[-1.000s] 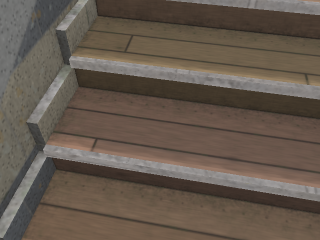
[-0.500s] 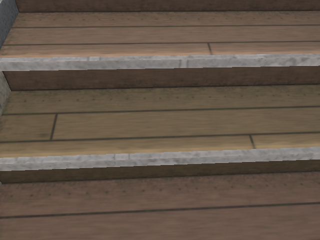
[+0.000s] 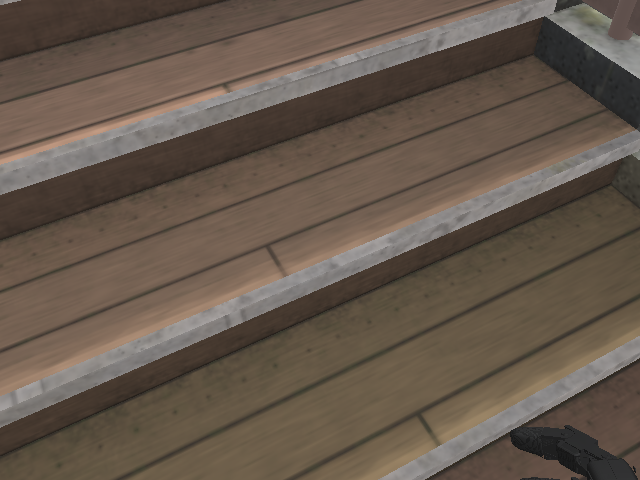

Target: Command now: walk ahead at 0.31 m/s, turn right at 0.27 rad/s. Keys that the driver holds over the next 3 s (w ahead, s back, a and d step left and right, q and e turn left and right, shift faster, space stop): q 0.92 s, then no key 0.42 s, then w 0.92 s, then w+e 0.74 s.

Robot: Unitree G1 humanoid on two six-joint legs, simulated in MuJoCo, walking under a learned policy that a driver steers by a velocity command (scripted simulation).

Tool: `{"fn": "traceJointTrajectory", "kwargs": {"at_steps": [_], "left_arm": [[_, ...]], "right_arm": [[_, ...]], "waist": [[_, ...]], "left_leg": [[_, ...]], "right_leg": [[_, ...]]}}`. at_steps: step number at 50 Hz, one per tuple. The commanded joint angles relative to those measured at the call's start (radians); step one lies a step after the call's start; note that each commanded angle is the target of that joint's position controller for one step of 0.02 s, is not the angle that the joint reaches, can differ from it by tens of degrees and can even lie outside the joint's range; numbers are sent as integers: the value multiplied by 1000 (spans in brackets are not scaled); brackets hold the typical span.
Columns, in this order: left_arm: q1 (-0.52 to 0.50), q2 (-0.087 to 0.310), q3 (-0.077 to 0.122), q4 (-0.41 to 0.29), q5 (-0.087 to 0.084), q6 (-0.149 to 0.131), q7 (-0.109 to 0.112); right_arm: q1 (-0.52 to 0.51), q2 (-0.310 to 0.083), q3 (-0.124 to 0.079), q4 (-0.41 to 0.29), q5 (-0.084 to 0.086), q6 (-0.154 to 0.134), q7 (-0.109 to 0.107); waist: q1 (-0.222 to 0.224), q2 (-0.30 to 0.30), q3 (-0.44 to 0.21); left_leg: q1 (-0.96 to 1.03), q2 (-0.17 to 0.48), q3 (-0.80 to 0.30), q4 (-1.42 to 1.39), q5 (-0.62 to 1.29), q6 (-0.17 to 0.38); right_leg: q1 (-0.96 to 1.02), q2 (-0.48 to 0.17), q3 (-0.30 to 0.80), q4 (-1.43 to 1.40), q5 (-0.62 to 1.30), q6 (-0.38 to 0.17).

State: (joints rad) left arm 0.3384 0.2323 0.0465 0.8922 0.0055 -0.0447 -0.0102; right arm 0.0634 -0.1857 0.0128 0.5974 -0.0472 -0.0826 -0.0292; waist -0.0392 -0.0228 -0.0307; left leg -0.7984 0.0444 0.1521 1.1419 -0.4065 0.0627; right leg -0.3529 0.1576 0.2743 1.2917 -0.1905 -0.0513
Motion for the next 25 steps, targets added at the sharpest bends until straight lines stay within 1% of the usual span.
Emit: {"fn": "traceJointTrajectory", "kwargs": {"at_steps": [1,2,3,4,5,6,7,8,9,10,11,12,13,14,15,16,17,18,19,20,21,22,23,24,25], "left_arm": [[-63,-67,-39,-168,2,-14,-35],[-63,-70,-43,-164,-11,3,-32],[-58,-79,-54,-180,-32,9,-30],[-52,-99,-64,-194,-41,8,-23],[-42,-105,-71,-201,-41,5,-19],[-46,-95,-73,-210,-19,0,-16],[-61,-76,-74,-232,2,-2,-23],[-88,-76,-77,-239,4,-4,-32],[-98,-66,-83,-253,11,1,-32],[-184,-96,-106,-311,18,9,-26],[-295,-106,-110,-346,7,20,-19],[-355,-104,-103,-377,-10,28,-1],[-342,-80,-91,-370,-14,43,16],[-291,-45,-72,-343,-35,50,33],[-250,-10,-53,-319,-44,52,46],[-228,-3,-43,-291,-33,54,58],[-216,2,-32,-280,-28,52,63],[-163,30,-15,-258,-27,44,67],[-134,51,-3,-241,-20,39,66],[-33,116,15,-235,17,49,68],[-60,123,17,-286,61,45,68],[-182,51,-2,-331,67,36,56],[-263,8,-12,-339,45,33,53],[-309,-15,-24,-330,10,35,64],[-301,-24,-29,-307,1,40,70]], "right_arm": [[242,32,-21,151,25,21,-16],[234,65,-17,198,13,20,-10],[234,88,-8,234,5,18,-4],[245,87,-7,266,11,12,2],[252,76,-7,283,18,8,8],[247,40,-14,283,31,5,17],[261,27,-13,280,38,14,18],[266,13,-15,274,35,26,15],[240,6,-11,253,35,36,13],[227,-17,-16,231,48,47,-6],[264,-52,-29,215,47,57,-25],[286,-112,-50,197,47,49,-30],[302,-175,-73,193,37,48,-36],[311,-195,-88,178,36,52,-40],[303,-173,-91,158,36,56,-40],[287,-145,-91,146,40,58,-38],[284,-124,-95,137,52,60,-37],[284,-117,-100,143,58,60,-37],[293,-69,-97,145,52,62,-32],[311,6,-79,125,36,55,-22],[394,-14,-79,137,58,56,-9],[393,-49,-95,155,75,69,-5],[320,-50,-99,128,79,92,-16],[283,-62,-96,110,72,112,-30],[268,-71,-91,93,50,126,-33]], "waist": [[24,32,-29],[59,-26,22],[75,0,58],[91,14,77],[105,29,76],[124,46,56],[127,42,11],[120,38,-12],[133,5,-25],[130,25,-50],[75,45,-55],[45,142,-79],[39,206,-104],[33,233,-93],[32,214,-84],[35,205,-41],[35,202,-5],[50,158,11],[45,54,-11],[64,-208,-103],[53,-279,-266],[22,-166,-207],[-6,-111,-89],[-25,-90,-35],[-18,-88,-8]], "left_leg": [[403,292,-696,-645,260,215],[295,243,-549,-625,198,179],[249,217,-477,-662,227,161],[250,188,-423,-684,280,158],[274,163,-368,-698,341,158],[316,130,-307,-713,391,161],[364,114,-290,-714,417,169],[385,113,-285,-712,431,180],[372,83,-249,-695,534,190],[363,52,-198,-719,575,154],[348,25,-167,-784,566,140],[407,59,-232,-819,597,142],[472,104,-260,-841,603,159],[510,138,-293,-824,595,163],[544,155,-331,-816,555,164],[539,165,-369,-793,551,150],[532,148,-380,-780,520,134],[506,111,-380,-716,399,103],[378,14,-306,-528,211,58],[120,-103,-218,-158,-144,-25],[79,-127,-271,269,-252,-90],[-2,-105,-305,571,-231,-120],[-104,-81,-291,691,-174,-131],[-122,-69,-274,751,-102,-144],[-106,-61,-256,749,-22,-154]], "right_leg": [[-426,-59,-79,621,-59,20],[-408,-97,-95,607,-40,3],[-421,-96,-105,676,-69,-17],[-454,-94,-99,681,-55,-32],[-485,-95,-102,650,-31,-35],[-499,-113,-128,560,20,-23],[-505,-146,-161,486,64,-1],[-517,-168,-209,466,104,27],[-470,-192,-252,308,116,63],[-354,-220,-271,-14,39,90],[-209,-188,-351,-233,-61,110],[-123,-180,-332,-334,-81,139],[-76,-163,-330,-369,-88,157],[-39,-159,-305,-441,-43,161],[-15,-162,-279,-539,19,152],[2,-158,-274,-631,80,136],[27,-143,-292,-725,105,120],[81,-155,-274,-841,147,92],[221,-230,-217,-858,318,70],[437,-499,34,-855,703,-58],[380,-671,262,-940,528,-230],[277,-643,265,-989,219,-280],[174,-572,140,-981,-29,-223],[112,-505,42,-962,-59,-161],[72,-445,-69,-955,-4,-139]]}}
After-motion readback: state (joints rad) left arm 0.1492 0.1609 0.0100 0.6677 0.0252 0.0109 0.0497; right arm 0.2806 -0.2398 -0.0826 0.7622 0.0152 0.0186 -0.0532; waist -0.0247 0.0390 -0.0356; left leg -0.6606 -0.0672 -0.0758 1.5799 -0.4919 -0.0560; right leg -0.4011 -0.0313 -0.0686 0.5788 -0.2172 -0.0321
